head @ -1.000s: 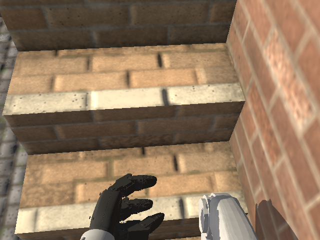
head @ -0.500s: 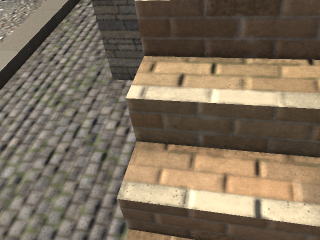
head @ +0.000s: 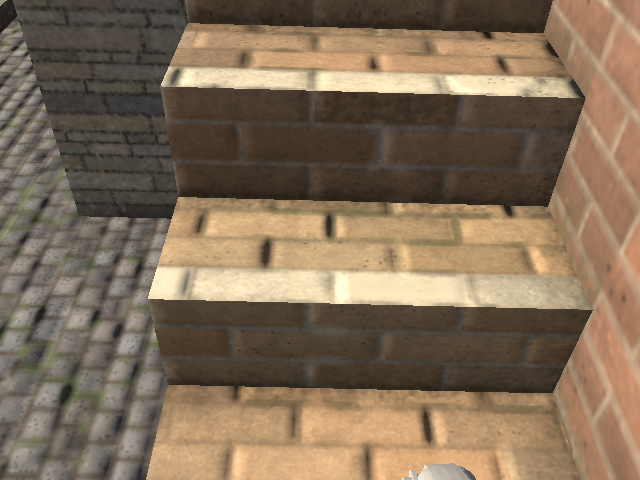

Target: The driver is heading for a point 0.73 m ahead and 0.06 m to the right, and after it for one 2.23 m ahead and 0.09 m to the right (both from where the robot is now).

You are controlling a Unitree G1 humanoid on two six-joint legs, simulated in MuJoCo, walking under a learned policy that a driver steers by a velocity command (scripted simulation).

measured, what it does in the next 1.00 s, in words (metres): climbs: right foot 0.20 m higher, then left foot 0.20 m higher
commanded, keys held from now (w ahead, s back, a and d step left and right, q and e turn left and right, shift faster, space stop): w+e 0.32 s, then w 0.06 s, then w+q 0.62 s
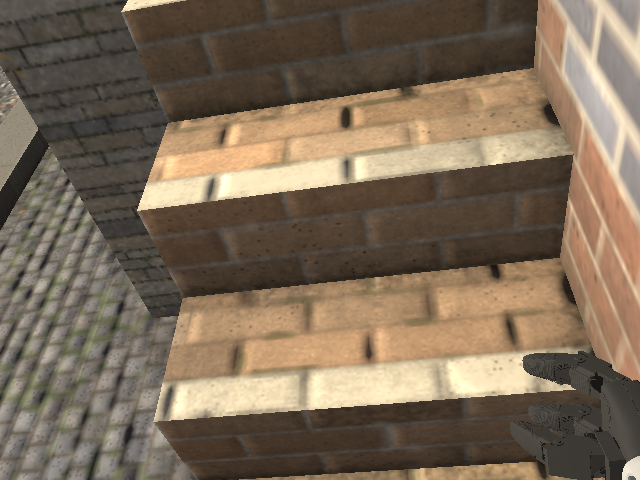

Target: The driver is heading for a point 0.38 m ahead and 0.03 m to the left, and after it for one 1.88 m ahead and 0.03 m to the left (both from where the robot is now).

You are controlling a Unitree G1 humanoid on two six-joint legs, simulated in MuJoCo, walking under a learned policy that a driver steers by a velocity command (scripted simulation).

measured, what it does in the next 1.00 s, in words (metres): climbs: right foot 0.21 m higher, then left foot 0.21 m lower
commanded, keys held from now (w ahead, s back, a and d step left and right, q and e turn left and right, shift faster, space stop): w+q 0.36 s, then w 0.16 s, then e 0.48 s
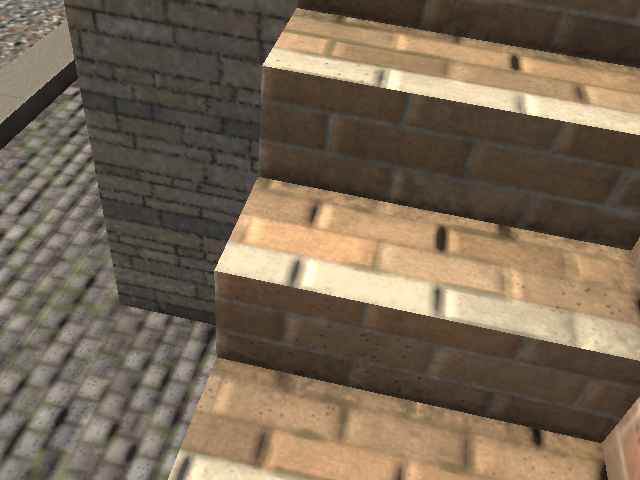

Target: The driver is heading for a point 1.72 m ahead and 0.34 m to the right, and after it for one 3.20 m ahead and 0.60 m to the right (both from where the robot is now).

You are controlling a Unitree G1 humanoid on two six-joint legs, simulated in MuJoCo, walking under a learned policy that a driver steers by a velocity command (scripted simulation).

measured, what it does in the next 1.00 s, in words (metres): steps on the spot, turning right: right foot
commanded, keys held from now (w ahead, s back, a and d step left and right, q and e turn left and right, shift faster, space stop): e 0.46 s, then no key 0.54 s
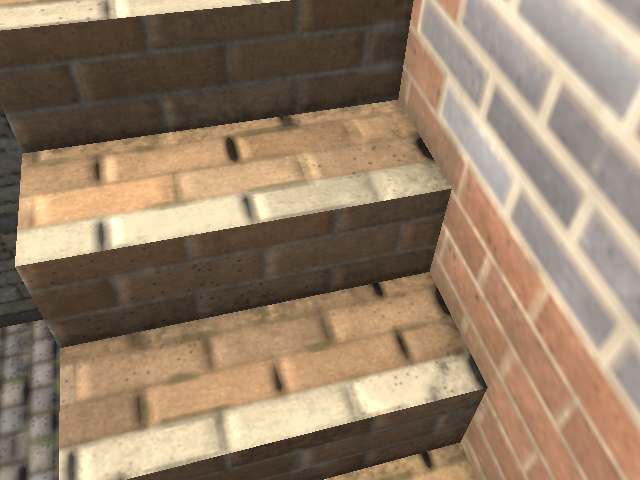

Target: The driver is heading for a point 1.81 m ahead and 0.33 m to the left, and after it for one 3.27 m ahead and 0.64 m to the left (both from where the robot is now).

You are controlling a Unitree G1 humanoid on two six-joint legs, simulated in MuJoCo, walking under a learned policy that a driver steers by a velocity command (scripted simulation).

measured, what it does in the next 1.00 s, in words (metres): stands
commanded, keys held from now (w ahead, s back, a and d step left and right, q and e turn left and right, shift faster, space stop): no key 1.00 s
